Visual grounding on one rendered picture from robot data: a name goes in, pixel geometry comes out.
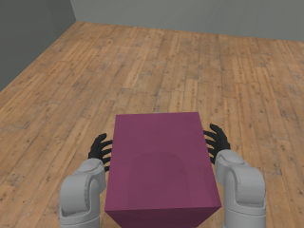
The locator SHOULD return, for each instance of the robot right forearm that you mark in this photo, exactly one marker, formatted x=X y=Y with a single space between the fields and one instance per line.
x=244 y=191

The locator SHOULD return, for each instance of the robot left forearm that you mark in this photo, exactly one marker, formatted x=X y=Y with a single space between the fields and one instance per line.
x=79 y=196

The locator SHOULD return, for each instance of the robot right hand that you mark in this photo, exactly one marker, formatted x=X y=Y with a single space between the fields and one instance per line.
x=221 y=142

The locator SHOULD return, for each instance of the carton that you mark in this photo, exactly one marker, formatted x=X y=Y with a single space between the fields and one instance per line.
x=160 y=173

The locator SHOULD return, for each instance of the robot left hand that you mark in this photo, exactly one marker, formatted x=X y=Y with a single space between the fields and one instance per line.
x=97 y=152

